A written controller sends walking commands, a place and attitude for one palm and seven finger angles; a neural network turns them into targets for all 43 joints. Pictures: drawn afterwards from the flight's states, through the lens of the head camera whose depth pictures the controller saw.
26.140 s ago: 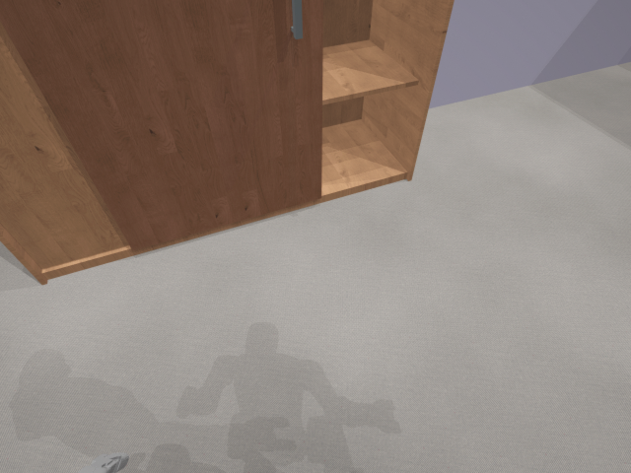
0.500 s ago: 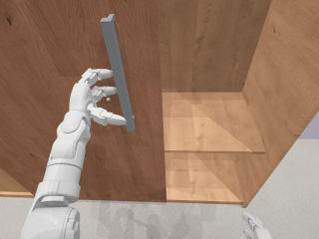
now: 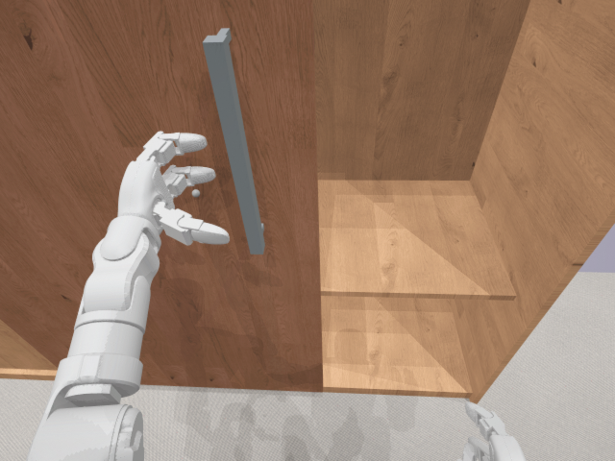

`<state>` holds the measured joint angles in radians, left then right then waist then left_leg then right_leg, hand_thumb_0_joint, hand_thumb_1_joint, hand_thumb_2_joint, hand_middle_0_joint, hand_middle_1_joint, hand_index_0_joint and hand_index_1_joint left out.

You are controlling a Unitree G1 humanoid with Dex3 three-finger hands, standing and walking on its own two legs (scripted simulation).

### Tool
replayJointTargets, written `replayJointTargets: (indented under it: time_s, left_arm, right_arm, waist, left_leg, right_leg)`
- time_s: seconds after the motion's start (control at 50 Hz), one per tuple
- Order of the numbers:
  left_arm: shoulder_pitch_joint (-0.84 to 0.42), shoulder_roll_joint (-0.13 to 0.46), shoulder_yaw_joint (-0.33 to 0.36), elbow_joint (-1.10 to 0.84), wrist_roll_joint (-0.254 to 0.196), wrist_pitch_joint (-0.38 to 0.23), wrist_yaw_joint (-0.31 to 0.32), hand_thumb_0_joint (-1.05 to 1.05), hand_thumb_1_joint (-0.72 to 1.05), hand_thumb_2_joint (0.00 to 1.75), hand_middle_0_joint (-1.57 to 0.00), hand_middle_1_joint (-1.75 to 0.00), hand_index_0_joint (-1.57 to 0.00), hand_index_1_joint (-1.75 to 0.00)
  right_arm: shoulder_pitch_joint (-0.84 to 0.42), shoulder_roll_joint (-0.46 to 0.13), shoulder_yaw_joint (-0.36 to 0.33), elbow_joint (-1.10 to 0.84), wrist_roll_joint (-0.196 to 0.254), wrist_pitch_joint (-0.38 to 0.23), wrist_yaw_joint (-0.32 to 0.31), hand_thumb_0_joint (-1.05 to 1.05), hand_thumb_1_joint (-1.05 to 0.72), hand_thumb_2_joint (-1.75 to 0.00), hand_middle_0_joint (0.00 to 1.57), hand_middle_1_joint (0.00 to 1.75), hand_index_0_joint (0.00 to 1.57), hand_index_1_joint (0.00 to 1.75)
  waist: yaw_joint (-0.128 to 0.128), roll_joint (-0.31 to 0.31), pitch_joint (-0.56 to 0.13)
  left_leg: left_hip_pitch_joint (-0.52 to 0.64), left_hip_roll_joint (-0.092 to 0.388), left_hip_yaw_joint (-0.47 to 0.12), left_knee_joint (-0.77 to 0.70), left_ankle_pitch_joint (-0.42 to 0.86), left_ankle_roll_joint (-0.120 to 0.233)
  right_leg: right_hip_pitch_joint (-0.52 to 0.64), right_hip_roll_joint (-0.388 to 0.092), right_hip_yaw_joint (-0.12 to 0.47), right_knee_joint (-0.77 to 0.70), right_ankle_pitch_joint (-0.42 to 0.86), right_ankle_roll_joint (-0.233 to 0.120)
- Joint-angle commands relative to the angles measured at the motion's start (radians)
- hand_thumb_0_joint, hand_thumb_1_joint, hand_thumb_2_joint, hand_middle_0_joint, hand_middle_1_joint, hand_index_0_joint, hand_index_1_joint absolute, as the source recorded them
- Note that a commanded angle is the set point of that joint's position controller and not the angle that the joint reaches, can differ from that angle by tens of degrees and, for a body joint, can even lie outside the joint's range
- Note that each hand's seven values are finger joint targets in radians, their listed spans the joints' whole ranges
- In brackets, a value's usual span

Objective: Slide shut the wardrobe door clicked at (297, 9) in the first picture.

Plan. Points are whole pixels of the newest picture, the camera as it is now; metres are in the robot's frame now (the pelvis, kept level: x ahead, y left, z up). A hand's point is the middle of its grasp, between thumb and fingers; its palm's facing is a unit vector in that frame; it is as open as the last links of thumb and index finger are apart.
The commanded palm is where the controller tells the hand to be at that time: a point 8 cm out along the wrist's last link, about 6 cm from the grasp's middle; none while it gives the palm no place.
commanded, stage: move the hooked fingers beside the handle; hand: left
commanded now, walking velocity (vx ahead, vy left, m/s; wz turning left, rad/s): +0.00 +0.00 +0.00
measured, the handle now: (243, 160) +0.47 +0.12 +0.18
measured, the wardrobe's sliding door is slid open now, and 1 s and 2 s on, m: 0.47 0.47 0.47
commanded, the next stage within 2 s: feel for the door with the fingertips in 0.96 s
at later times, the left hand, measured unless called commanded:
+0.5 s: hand (194, 194) +0.40 +0.17 +0.18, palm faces +0.02 -1.00 -0.02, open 14.0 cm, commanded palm +0.37 +0.22 +0.17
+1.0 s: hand (187, 192) +0.39 +0.18 +0.18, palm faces +0.03 -1.00 -0.02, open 14.0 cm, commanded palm +0.37 +0.23 +0.17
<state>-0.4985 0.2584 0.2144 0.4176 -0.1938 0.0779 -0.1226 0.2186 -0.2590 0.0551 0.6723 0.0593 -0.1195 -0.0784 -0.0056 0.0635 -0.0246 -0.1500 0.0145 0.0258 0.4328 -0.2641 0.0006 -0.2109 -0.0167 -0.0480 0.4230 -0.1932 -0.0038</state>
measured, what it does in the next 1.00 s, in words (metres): stands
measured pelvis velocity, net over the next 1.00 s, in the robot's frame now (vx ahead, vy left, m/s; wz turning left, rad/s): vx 0.00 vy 0.00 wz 0.01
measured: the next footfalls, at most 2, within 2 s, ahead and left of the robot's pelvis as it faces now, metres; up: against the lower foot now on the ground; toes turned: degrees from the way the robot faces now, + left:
none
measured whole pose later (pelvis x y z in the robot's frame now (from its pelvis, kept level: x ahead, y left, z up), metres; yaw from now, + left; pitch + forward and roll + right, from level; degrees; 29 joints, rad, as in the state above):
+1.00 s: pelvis +0.00 +0.00 +0.00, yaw +0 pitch +0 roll +0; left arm -0.50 0.29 0.24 0.43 -0.20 0.09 -0.15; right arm 0.21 -0.26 0.06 0.67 0.06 -0.12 -0.08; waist -0.01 0.06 -0.02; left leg -0.16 0.01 0.02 0.45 -0.28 0.00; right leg -0.22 -0.02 -0.05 0.43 -0.20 0.00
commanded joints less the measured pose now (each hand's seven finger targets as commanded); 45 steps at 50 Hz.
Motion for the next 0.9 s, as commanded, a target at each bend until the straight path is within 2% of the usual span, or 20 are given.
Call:
replayJointTargets:
  time_s: [0.0, 0.04, 0.1, 0.14, 0.2, 0.26, 0.28, 0.32, 0.34, 0.42, 0.46, 0.5, 0.54, 0.62, 0.68, 0.7, 0.8, 0.82, 0.86, 0.88]
  left_arm:
    - [-0.421, 0.215, 0.069, -0.181, -0.019, -0.056, -0.003, 0.00, -0.50, 0.30, -0.30, -1.20, -0.30, -1.20]
    - [-0.428, 0.242, 0.086, -0.159, -0.014, -0.052, -0.004, 0.00, -0.50, 0.30, -0.30, -1.20, -0.30, -1.20]
    - [-0.455, 0.267, 0.104, -0.169, -0.020, -0.064, -0.017, 0.00, -0.50, 0.30, -0.30, -1.20, -0.30, -1.20]
    - [-0.480, 0.280, 0.103, -0.212, -0.015, -0.086, -0.024, 0.00, -0.50, 0.30, -0.30, -1.20, -0.30, -1.20]
    - [-0.477, 0.231, 0.065, -0.193, -0.032, -0.090, -0.046, 0.00, -0.50, 0.30, -0.30, -1.20, -0.30, -1.20]
    - [-0.455, 0.192, 0.033, -0.193, -0.032, -0.083, -0.051, 0.00, -0.50, 0.30, -0.30, -1.20, -0.30, -1.20]
    - [-0.447, 0.207, 0.049, -0.184, -0.034, -0.077, -0.047, 0.00, -0.50, 0.30, -0.30, -1.20, -0.30, -1.20]
    - [-0.435, 0.190, 0.043, -0.158, -0.035, -0.064, -0.042, 0.00, -0.50, 0.30, -0.30, -1.20, -0.30, -1.20]
    - [-0.419, 0.223, 0.068, -0.148, -0.030, -0.065, -0.034, 0.00, -0.50, 0.30, -0.30, -1.20, -0.30, -1.20]
    - [-0.461, 0.224, 0.064, -0.205, -0.018, -0.073, -0.017, 0.00, -0.50, 0.30, -0.30, -1.20, -0.30, -1.20]
    - [-0.462, 0.263, 0.100, -0.236, -0.014, -0.085, -0.006, 0.00, -0.50, 0.30, -0.30, -1.20, -0.30, -1.20]
    - [-0.452, 0.275, 0.118, -0.225, -0.016, -0.089, -0.006, 0.00, -0.50, 0.30, -0.30, -1.20, -0.30, -1.20]
    - [-0.393, 0.298, 0.141, -0.196, -0.013, -0.085, -0.013, 0.00, -0.50, 0.30, -0.30, -1.20, -0.30, -1.20]
    - [-0.377, 0.257, 0.106, -0.190, -0.024, -0.064, -0.043, 0.00, -0.50, 0.30, -0.30, -1.20, -0.30, -1.20]
    - [-0.416, 0.197, 0.043, -0.262, -0.029, -0.067, -0.053, 0.00, -0.50, 0.30, -0.30, -1.20, -0.30, -1.20]
    - [-0.408, 0.189, 0.041, -0.267, -0.035, -0.064, -0.053, 0.00, -0.50, 0.30, -0.30, -1.20, -0.30, -1.20]
    - [-0.434, 0.232, 0.076, -0.223, -0.036, -0.051, -0.036, 0.00, -0.50, 0.30, -0.30, -1.20, -0.30, -1.20]
    - [-0.421, 0.253, 0.093, -0.212, -0.031, -0.049, -0.032, 0.00, -0.50, 0.30, -0.30, -1.20, -0.30, -1.20]
    - [-0.485, 0.248, 0.068, -0.251, -0.020, -0.061, -0.023, 0.00, -0.50, 0.30, -0.30, -1.20, -0.30, -1.20]
    - [-0.480, 0.231, 0.063, -0.251, -0.020, -0.066, -0.021, 0.00, -0.50, 0.30, -0.30, -1.20, -0.30, -1.20]
  right_arm:
    - [-0.098, -0.113, -0.041, -0.140, 0.003, -0.050, -0.006, 0.00, -0.90, -0.90, 0.20, 0.30, 0.20, 0.30]
    - [-0.094, -0.116, -0.039, -0.136, 0.001, -0.045, -0.009, 0.00, -0.90, -0.90, 0.20, 0.30, 0.20, 0.30]
    - [-0.098, -0.114, -0.038, -0.148, 0.001, -0.046, -0.012, 0.00, -0.90, -0.90, 0.20, 0.30, 0.20, 0.30]
    - [-0.091, -0.114, -0.038, -0.151, -0.002, -0.051, -0.012, 0.00, -0.90, -0.90, 0.20, 0.30, 0.20, 0.30]
    - [-0.084, -0.114, -0.042, -0.148, 0.003, -0.060, -0.012, 0.00, -0.90, -0.90, 0.20, 0.30, 0.20, 0.30]
    - [-0.078, -0.114, -0.044, -0.145, 0.005, -0.067, -0.008, 0.00, -0.90, -0.90, 0.20, 0.30, 0.20, 0.30]
    - [-0.075, -0.117, -0.047, -0.141, 0.005, -0.067, -0.007, 0.00, -0.90, -0.90, 0.20, 0.30, 0.20, 0.30]
    - [-0.075, -0.119, -0.045, -0.137, 0.005, -0.066, -0.006, 0.00, -0.90, -0.90, 0.20, 0.30, 0.20, 0.30]
    - [-0.071, -0.124, -0.048, -0.130, 0.004, -0.062, -0.006, 0.00, -0.90, -0.90, 0.20, 0.30, 0.20, 0.30]
    - [-0.078, -0.116, -0.046, -0.142, 0.000, -0.059, -0.003, 0.00, -0.90, -0.90, 0.20, 0.30, 0.20, 0.30]
    - [-0.076, -0.116, -0.047, -0.145, -0.006, -0.058, -0.002, 0.00, -0.90, -0.90, 0.20, 0.30, 0.20, 0.30]
    - [-0.079, -0.113, -0.045, -0.145, -0.006, -0.058, -0.003, 0.00, -0.90, -0.90, 0.20, 0.30, 0.20, 0.30]
    - [-0.077, -0.117, -0.046, -0.143, -0.006, -0.053, -0.003, 0.00, -0.90, -0.90, 0.20, 0.30, 0.20, 0.30]
    - [-0.080, -0.118, -0.047, -0.153, 0.003, -0.049, -0.004, 0.00, -0.90, -0.90, 0.20, 0.30, 0.20, 0.30]
    - [-0.089, -0.111, -0.047, -0.165, 0.005, -0.057, -0.001, 0.00, -0.90, -0.90, 0.20, 0.30, 0.20, 0.30]
    - [-0.085, -0.112, -0.050, -0.163, 0.004, -0.060, -0.002, 0.00, -0.90, -0.90, 0.20, 0.30, 0.20, 0.30]
    - [-0.085, -0.121, -0.047, -0.138, 0.002, -0.056, -0.009, 0.00, -0.90, -0.90, 0.20, 0.30, 0.20, 0.30]
    - [-0.088, -0.121, -0.046, -0.140, 0.002, -0.052, -0.010, 0.00, -0.90, -0.90, 0.20, 0.30, 0.20, 0.30]
    - [-0.092, -0.116, -0.041, -0.143, 0.000, -0.050, -0.010, 0.00, -0.90, -0.90, 0.20, 0.30, 0.20, 0.30]
    - [-0.096, -0.110, -0.041, -0.145, -0.002, -0.054, -0.009, 0.00, -0.90, -0.90, 0.20, 0.30, 0.20, 0.30]
  waist:
    - [-0.006, -0.089, -0.223]
    - [-0.005, -0.080, -0.203]
    - [-0.006, -0.067, -0.230]
    - [-0.006, -0.007, -0.265]
    - [-0.023, -0.050, -0.266]
    - [-0.020, -0.019, -0.257]
    - [-0.016, -0.018, -0.263]
    - [-0.017, -0.067, -0.228]
    - [-0.010, -0.065, -0.223]
    - [-0.009, -0.066, -0.263]
    - [0.003, -0.039, -0.288]
    - [0.004, -0.066, -0.288]
    - [0.014, -0.050, -0.274]
    - [-0.002, -0.064, -0.244]
    - [-0.012, 0.003, -0.261]
    - [-0.015, -0.034, -0.280]
    - [-0.021, -0.085, -0.225]
    - [-0.012, -0.071, -0.228]
    - [-0.019, -0.011, -0.236]
    - [-0.016, -0.021, -0.247]
  left_leg:
    - [0.014, -0.016, -0.013, -0.053, 0.203, 0.025]
    - [0.001, -0.017, -0.015, -0.054, 0.185, 0.025]
    - [0.004, -0.016, -0.013, -0.051, 0.184, 0.028]
    - [0.025, -0.018, -0.015, -0.044, 0.214, 0.024]
    - [0.040, -0.013, -0.017, -0.038, 0.233, 0.026]
    - [0.050, -0.016, -0.025, -0.038, 0.248, 0.021]
    - [0.048, -0.015, -0.025, -0.038, 0.239, 0.020]
    - [0.023, -0.015, -0.028, -0.042, 0.230, 0.021]
    - [0.016, -0.013, -0.027, -0.043, 0.222, 0.019]
    - [0.031, -0.013, -0.025, -0.042, 0.254, 0.022]
    - [0.037, -0.014, -0.026, -0.042, 0.272, 0.021]
    - [0.028, -0.015, -0.020, -0.044, 0.272, 0.023]
    - [0.019, -0.012, -0.015, -0.045, 0.279, 0.022]
    - [0.014, -0.013, -0.008, -0.044, 0.268, 0.024]
    - [0.051, -0.015, -0.015, -0.038, 0.284, 0.020]
    - [0.063, -0.014, -0.020, -0.032, 0.296, 0.022]
    - [0.023, -0.015, -0.023, -0.038, 0.226, 0.025]
    - [0.016, -0.016, -0.024, -0.040, 0.222, 0.025]
    - [0.029, -0.019, -0.027, -0.041, 0.214, 0.023]
    - [0.039, -0.018, -0.025, -0.038, 0.224, 0.024]
  right_leg:
    - [0.105, 0.020, 0.007, -0.043, 0.196, -0.017]
    - [0.096, 0.019, 0.007, -0.047, 0.171, -0.017]
    - [0.108, 0.017, 0.017, -0.046, 0.174, -0.016]
    - [0.122, 0.016, 0.017, -0.037, 0.197, -0.021]
    - [0.111, 0.022, 0.009, -0.034, 0.227, -0.019]
    - [0.094, 0.024, 0.001, -0.031, 0.227, -0.023]
    - [0.091, 0.023, 0.003, -0.033, 0.217, -0.022]
    - [0.083, 0.024, -0.003, -0.034, 0.210, -0.021]
    - [0.083, 0.025, -0.004, -0.036, 0.190, -0.021]
    - [0.108, 0.022, 0.002, -0.026, 0.226, -0.020]
    - [0.129, 0.021, 0.007, -0.024, 0.243, -0.022]
    - [0.150, 0.021, 0.008, -0.025, 0.259, -0.020]
    - [0.155, 0.021, 0.008, -0.025, 0.267, -0.022]
    - [0.134, 0.022, 0.005, -0.030, 0.271, -0.019]
    - [0.117, 0.023, 0.002, -0.028, 0.269, -0.023]
    - [0.117, 0.026, -0.003, -0.024, 0.277, -0.022]
    - [0.089, 0.023, 0.001, -0.038, 0.213, -0.016]
    - [0.093, 0.022, 0.003, -0.036, 0.203, -0.018]
    - [0.086, 0.018, 0.008, -0.039, 0.183, -0.020]
    - [0.094, 0.019, 0.008, -0.037, 0.197, -0.020]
